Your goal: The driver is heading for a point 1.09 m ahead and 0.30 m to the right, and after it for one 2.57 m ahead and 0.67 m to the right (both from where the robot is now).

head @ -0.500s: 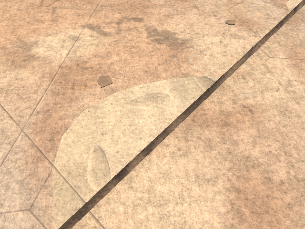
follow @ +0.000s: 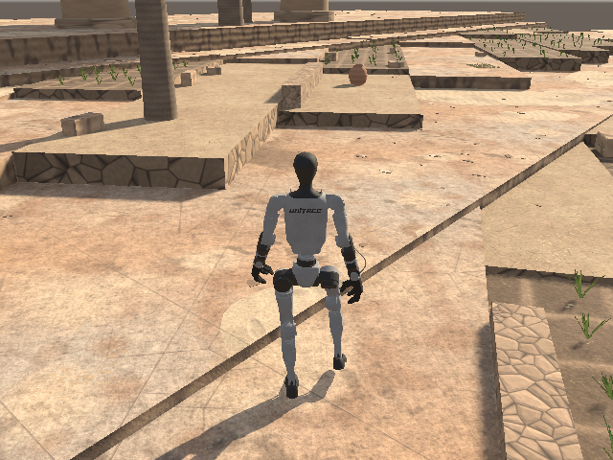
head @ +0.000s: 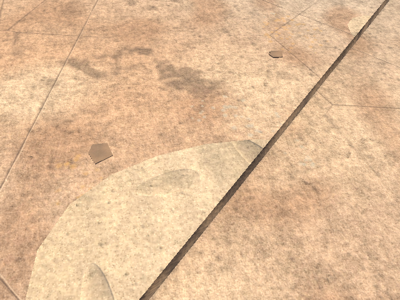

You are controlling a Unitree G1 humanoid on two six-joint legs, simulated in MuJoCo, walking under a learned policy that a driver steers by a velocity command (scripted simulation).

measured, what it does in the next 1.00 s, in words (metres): walks ahead: right foot, then left foot 0.08 m higher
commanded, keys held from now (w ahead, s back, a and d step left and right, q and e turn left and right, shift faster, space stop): w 0.62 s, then no key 0.18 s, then e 0.20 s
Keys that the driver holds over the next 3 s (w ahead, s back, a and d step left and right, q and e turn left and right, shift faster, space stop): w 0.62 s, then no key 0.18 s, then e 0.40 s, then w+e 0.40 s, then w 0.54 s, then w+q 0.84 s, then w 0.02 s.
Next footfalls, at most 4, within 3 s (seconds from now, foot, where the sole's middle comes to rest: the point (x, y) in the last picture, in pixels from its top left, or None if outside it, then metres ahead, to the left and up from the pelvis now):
0.26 right None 0.33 -0.16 -0.78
0.58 left None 0.48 0.10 -0.70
0.78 left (182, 298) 0.53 0.06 -0.78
1.28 right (259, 291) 0.54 -0.20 -0.78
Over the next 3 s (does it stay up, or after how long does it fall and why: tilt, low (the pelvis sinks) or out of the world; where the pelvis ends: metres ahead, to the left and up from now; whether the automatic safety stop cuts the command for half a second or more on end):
stays up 1.25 -0.43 0.06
